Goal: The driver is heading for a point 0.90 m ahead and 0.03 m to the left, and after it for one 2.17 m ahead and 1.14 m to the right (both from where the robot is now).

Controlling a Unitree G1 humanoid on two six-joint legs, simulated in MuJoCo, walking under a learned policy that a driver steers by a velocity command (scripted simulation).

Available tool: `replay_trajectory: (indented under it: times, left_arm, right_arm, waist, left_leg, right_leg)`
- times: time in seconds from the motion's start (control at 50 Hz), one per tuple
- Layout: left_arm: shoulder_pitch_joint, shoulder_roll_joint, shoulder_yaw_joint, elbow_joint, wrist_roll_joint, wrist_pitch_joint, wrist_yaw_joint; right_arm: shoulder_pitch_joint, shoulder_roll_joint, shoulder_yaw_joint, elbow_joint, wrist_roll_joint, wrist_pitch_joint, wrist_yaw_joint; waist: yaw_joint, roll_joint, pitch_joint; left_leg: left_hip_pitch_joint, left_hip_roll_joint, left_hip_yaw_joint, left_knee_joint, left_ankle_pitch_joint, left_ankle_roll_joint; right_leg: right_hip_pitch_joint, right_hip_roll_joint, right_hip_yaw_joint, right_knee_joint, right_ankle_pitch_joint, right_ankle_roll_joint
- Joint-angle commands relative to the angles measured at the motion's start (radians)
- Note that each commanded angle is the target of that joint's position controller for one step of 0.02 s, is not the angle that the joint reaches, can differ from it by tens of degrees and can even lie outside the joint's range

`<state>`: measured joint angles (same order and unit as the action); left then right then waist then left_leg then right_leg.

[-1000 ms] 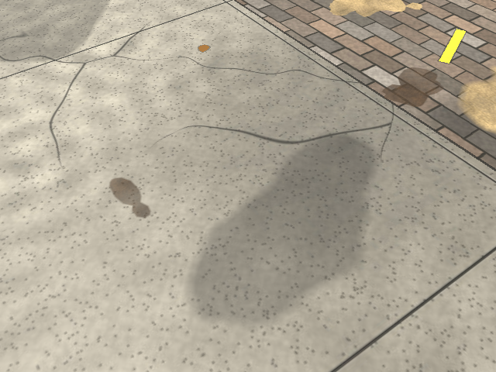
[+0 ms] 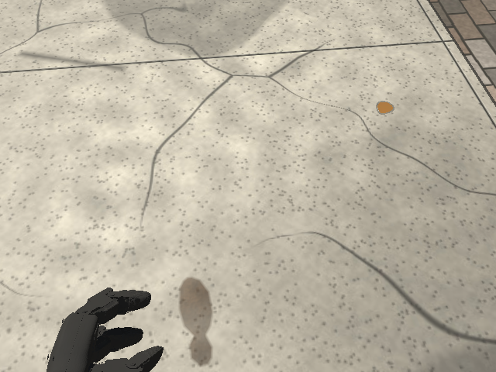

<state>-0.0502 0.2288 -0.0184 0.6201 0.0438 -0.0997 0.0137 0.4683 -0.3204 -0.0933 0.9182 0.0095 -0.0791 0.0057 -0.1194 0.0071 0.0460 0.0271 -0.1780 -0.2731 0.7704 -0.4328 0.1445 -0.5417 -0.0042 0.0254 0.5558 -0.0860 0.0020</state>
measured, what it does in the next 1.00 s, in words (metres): walks ahead: left foot, then right foot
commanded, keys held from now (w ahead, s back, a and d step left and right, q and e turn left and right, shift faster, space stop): w+q+shift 0.20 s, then w+shift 0.30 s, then w+e+shift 0.50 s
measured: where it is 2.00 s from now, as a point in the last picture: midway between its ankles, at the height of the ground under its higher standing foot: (196, 37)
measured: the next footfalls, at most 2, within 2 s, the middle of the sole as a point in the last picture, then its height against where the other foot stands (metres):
left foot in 0.44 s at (177, 340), level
right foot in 0.88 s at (166, 198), level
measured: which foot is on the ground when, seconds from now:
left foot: up 0.00-0.42, down 0.44-0.88, up 0.90-1.00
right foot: down 0.00-0.44, up 0.46-0.86, down 0.88-1.00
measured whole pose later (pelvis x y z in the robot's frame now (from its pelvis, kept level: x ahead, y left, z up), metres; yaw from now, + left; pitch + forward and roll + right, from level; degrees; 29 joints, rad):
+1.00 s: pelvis +0.90 +0.17 +0.01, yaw +3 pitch -1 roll -1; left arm 0.35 0.33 0.07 0.85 0.01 -0.01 -0.02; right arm 0.19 -0.23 0.02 0.74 -0.06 -0.11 -0.01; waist 0.04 -0.01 0.04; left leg -0.40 0.00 -0.07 1.46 -0.34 0.00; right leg -0.36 0.20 -0.05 0.59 -0.22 -0.19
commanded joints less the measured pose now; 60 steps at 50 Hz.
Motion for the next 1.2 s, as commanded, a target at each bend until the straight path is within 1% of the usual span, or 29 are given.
replay_trajectory:
  times: [0.02, 0.04, 0.06, 0.1, 0.14, 0.24, 0.3, 0.34, 0.38, 0.42, 0.44, 0.46, 0.48, 0.52, 0.58, 0.66, 0.74, 0.8, 0.82, 0.86, 0.88, 0.9, 0.92, 0.94, 0.96, 0.98, 1.04, 1.12, 1.2]
  left_arm:
    - [0.387, 0.295, 0.129, 0.043, 0.028, 0.012, 0.010]
    - [0.304, 0.168, 0.102, 0.025, 0.019, 0.015, 0.005]
    - [0.296, 0.123, 0.090, 0.050, 0.016, 0.015, 0.001]
    - [0.354, 0.106, 0.081, 0.118, 0.012, 0.003, 0.001]
    - [0.395, 0.088, 0.078, 0.168, -0.014, -0.017, -0.016]
    - [0.387, 0.092, 0.074, 0.201, -0.015, -0.041, -0.029]
    - [0.463, 0.153, 0.078, 0.230, -0.016, -0.049, -0.028]
    - [0.512, 0.205, 0.082, 0.247, -0.015, -0.038, -0.015]
    - [0.532, 0.282, 0.094, 0.255, -0.012, -0.009, 0.004]
    - [0.469, 0.308, 0.097, 0.235, -0.015, 0.020, 0.014]
    - [0.498, 0.228, 0.084, 0.216, -0.004, 0.021, 0.004]
    - [0.594, 0.122, 0.061, 0.146, -0.044, 0.011, -0.019]
    - [0.423, 0.198, 0.073, 0.104, -0.045, -0.005, -0.015]
    - [0.384, 0.150, 0.057, 0.113, -0.049, -0.010, -0.017]
    - [0.458, 0.098, 0.050, 0.164, -0.020, 0.051, -0.043]
    - [0.261, 0.082, 0.049, 0.107, -0.033, 0.065, -0.063]
    - [0.126, 0.060, 0.029, 0.066, -0.038, 0.046, -0.086]
    - [0.169, 0.109, 0.039, 0.086, -0.029, 0.047, -0.090]
    - [0.243, 0.142, 0.049, 0.106, -0.028, 0.053, -0.086]
    - [0.612, 0.231, 0.091, 0.208, -0.026, 0.063, -0.070]
    - [0.767, 0.274, 0.122, 0.244, -0.033, 0.067, -0.052]
    - [0.679, 0.335, 0.141, 0.254, -0.041, 0.083, -0.040]
    - [0.588, 0.390, 0.152, 0.204, -0.027, 0.085, -0.038]
    - [0.530, 0.302, 0.144, 0.164, -0.027, 0.087, -0.028]
    - [0.490, 0.232, 0.126, 0.177, -0.027, 0.087, -0.022]
    - [0.465, 0.215, 0.119, 0.183, -0.030, 0.077, -0.021]
    - [0.424, 0.215, 0.109, 0.168, -0.037, 0.034, -0.022]
    - [0.437, 0.241, 0.128, 0.153, -0.048, 0.018, -0.027]
    - [0.486, 0.267, 0.147, 0.152, -0.052, 0.026, -0.031]
  right_arm:
    - [-0.028, -0.037, 0.030, -0.176, 0.020, -0.011, -0.016]
    - [-0.118, -0.078, 0.022, -0.156, -0.008, 0.007, -0.010]
    - [-0.162, -0.078, 0.018, -0.162, -0.022, 0.019, 0.004]
    - [-0.222, -0.029, 0.026, -0.201, -0.047, 0.045, 0.037]
    - [-0.274, 0.015, 0.043, -0.252, -0.047, 0.068, 0.053]
    - [-0.428, -0.001, 0.059, -0.335, -0.038, 0.074, 0.075]
    - [-0.536, 0.015, 0.082, -0.372, -0.052, 0.058, 0.090]
    - [-0.548, -0.002, 0.082, -0.357, -0.054, 0.047, 0.086]
    - [-0.434, -0.050, 0.065, -0.318, -0.059, 0.038, 0.069]
    - [-0.070, -0.117, 0.027, -0.200, -0.063, 0.033, 0.041]
    - [-0.016, -0.188, -0.001, -0.170, -0.070, 0.039, 0.021]
    - [-0.076, -0.279, -0.022, -0.203, -0.066, 0.046, 0.013]
    - [-0.029, -0.245, -0.026, -0.201, -0.052, 0.049, 0.007]
    - [-0.096, -0.152, -0.009, -0.149, -0.050, 0.023, -0.005]
    - [-0.153, -0.044, 0.028, -0.133, -0.042, -0.022, -0.008]
    - [-0.115, -0.030, 0.034, -0.098, -0.027, -0.059, 0.014]
    - [-0.082, -0.047, 0.047, -0.084, -0.015, -0.084, 0.005]
    - [-0.070, -0.124, 0.036, -0.080, -0.025, -0.076, -0.031]
    - [-0.082, -0.150, 0.029, -0.086, -0.035, -0.059, -0.048]
    - [-0.180, -0.192, 0.014, -0.121, -0.059, -0.018, -0.065]
    - [-0.247, -0.199, 0.006, -0.130, -0.055, -0.005, -0.057]
    - [-0.256, -0.013, 0.053, -0.197, -0.070, -0.035, -0.033]
    - [-0.162, -0.005, 0.077, -0.283, -0.031, -0.054, -0.023]
    - [-0.231, -0.055, 0.085, -0.287, -0.050, -0.074, -0.016]
    - [-0.258, -0.073, 0.083, -0.285, -0.054, -0.080, -0.008]
    - [-0.281, -0.062, 0.087, -0.295, -0.073, -0.068, -0.008]
    - [-0.289, -0.036, 0.105, -0.318, -0.095, 0.006, -0.002]
    - [-0.500, 0.003, 0.128, -0.406, -0.053, 0.008, 0.017]
    - [-0.547, -0.027, 0.118, -0.423, -0.034, -0.002, 0.010]
  waist:
    - [0.177, -0.319, -0.440]
    - [0.184, -0.148, -0.270]
    - [0.175, -0.047, -0.154]
    - [0.148, -0.042, -0.054]
    - [0.123, -0.082, -0.014]
    - [0.105, -0.063, 0.046]
    - [0.120, -0.028, 0.132]
    - [0.119, -0.049, 0.101]
    - [0.040, -0.124, -0.016]
    - [-0.137, -0.139, -0.190]
    - [-0.092, -0.028, -0.264]
    - [0.046, 0.223, -0.409]
    - [-0.035, 0.043, -0.402]
    - [0.054, -0.061, -0.099]
    - [0.156, -0.041, -0.017]
    - [0.126, 0.012, 0.098]
    - [0.101, 0.005, 0.091]
    - [0.143, 0.067, 0.004]
    - [0.189, 0.101, -0.047]
    - [0.379, 0.118, -0.198]
    - [0.475, 0.035, -0.214]
    - [0.313, -0.297, -0.152]
    - [0.225, -0.276, -0.364]
    - [0.239, -0.050, -0.269]
    - [0.176, 0.079, -0.109]
    - [0.131, 0.114, -0.038]
    - [0.064, 0.092, 0.050]
    - [0.146, -0.006, 0.063]
    - [0.209, -0.066, -0.008]
  left_leg:
    - [-0.741, 0.103, 0.120, 0.687, 0.026, -0.015]
    - [-0.757, 0.163, 0.148, 0.649, 0.123, -0.022]
    - [-0.747, 0.191, 0.168, 0.610, 0.153, -0.028]
    - [-0.740, 0.246, 0.176, 0.575, 0.157, -0.035]
    - [-0.789, 0.289, 0.189, 0.564, 0.173, -0.037]
    - [-0.775, 0.251, 0.259, 0.372, 0.411, -0.033]
    - [-0.667, 0.223, 0.360, 0.049, 0.468, 0.003]
    - [-0.571, 0.144, 0.424, -0.036, 0.438, 0.034]
    - [-0.429, 0.067, 0.439, -0.080, 0.300, 0.061]
    - [-0.022, 0.060, 0.361, -0.221, 0.265, 0.108]
    - [0.225, 0.218, 0.163, -0.172, 0.112, 0.112]
    - [0.485, 0.512, -0.413, -0.293, 0.036, 0.238]
    - [0.446, 0.484, -0.462, -0.422, 0.055, 0.221]
    - [0.117, 0.442, -0.206, -0.489, 0.227, 0.167]
    - [-0.176, 0.365, 0.015, -0.590, 0.274, 0.087]
    - [-0.234, 0.265, 0.288, -0.682, 0.584, -0.020]
    - [-0.187, 0.272, 0.426, -0.730, 0.896, -0.080]
    - [0.039, 0.313, 0.476, -0.578, 1.421, -0.136]
    - [0.085, 0.333, 0.480, -0.452, 1.580, -0.151]
    - [-0.005, 0.362, 0.459, 0.055, 1.655, -0.155]
    - [-0.167, 0.260, 0.486, 0.524, 1.209, -0.147]
    - [-0.670, 0.067, 0.405, 0.934, -0.040, -0.174]
    - [-0.909, 0.081, 0.180, 1.050, -0.081, -0.177]
    - [-0.938, 0.147, 0.134, 0.927, 0.028, -0.143]
    - [-0.892, 0.199, 0.144, 0.781, 0.102, -0.132]
    - [-0.831, 0.230, 0.153, 0.692, 0.095, -0.142]
    - [-0.665, 0.289, 0.204, 0.455, 0.077, -0.192]
    - [-0.505, 0.271, 0.275, 0.011, 0.415, -0.209]
    - [-0.437, 0.207, 0.267, -0.208, 0.514, -0.184]
  right_leg:
    - [0.938, -0.471, 0.854, -0.265, -0.646, -0.173]
    - [0.769, -0.399, 0.670, -0.288, -0.685, -0.163]
    - [0.630, -0.362, 0.519, -0.300, -0.521, -0.149]
    - [0.487, -0.303, 0.296, -0.331, -0.317, -0.114]
    - [0.449, -0.297, 0.169, -0.366, -0.192, -0.088]
    - [0.368, -0.168, -0.178, -0.444, 0.136, -0.042]
    - [0.374, -0.206, -0.240, -0.519, 0.366, -0.049]
    - [0.500, -0.225, -0.265, -0.482, 0.759, -0.063]
    - [0.632, -0.258, -0.269, -0.235, 1.156, -0.068]
    - [0.523, -0.258, -0.271, 0.260, 1.087, -0.086]
    - [0.272, -0.176, -0.242, 0.617, 0.315, -0.081]
    - [-0.120, -0.019, -0.142, 0.993, -0.419, -0.038]
    - [-0.232, -0.029, 0.015, 1.025, -0.311, -0.060]
    - [-0.240, -0.104, 0.016, 0.867, -0.223, -0.063]
    - [-0.071, -0.146, 0.063, 0.716, -0.208, -0.048]
    - [-0.155, -0.114, -0.004, 0.502, 0.011, -0.056]
    - [-0.023, -0.058, -0.141, 0.197, 0.293, -0.105]
    - [0.058, 0.051, -0.216, 0.108, 0.256, -0.145]
    - [0.129, 0.092, -0.230, 0.110, 0.178, -0.156]
    - [0.469, 0.125, -0.173, 0.115, 0.035, -0.213]
    - [0.629, 0.069, -0.070, 0.020, -0.018, -0.281]
    - [0.845, -0.073, 0.208, 0.124, 0.191, -0.350]
    - [1.013, -0.241, 0.691, -0.109, -0.129, -0.540]
    - [0.889, -0.260, 0.792, -0.290, -0.365, -0.492]
    - [0.667, -0.233, 0.713, -0.342, -0.397, -0.428]
    - [0.504, -0.187, 0.633, -0.348, -0.309, -0.395]
    - [0.166, -0.060, 0.431, -0.392, -0.179, -0.360]
    - [0.085, 0.039, 0.311, -0.409, 0.041, -0.291]
    - [0.318, 0.003, 0.355, -0.309, 0.268, -0.226]
Velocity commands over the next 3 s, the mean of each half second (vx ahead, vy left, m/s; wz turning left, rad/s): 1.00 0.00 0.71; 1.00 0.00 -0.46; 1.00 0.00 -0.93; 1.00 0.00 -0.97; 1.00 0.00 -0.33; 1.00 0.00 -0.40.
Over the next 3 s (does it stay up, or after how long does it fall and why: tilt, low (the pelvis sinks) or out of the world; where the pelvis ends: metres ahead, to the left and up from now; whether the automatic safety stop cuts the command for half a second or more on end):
stays up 2.30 -0.77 0.01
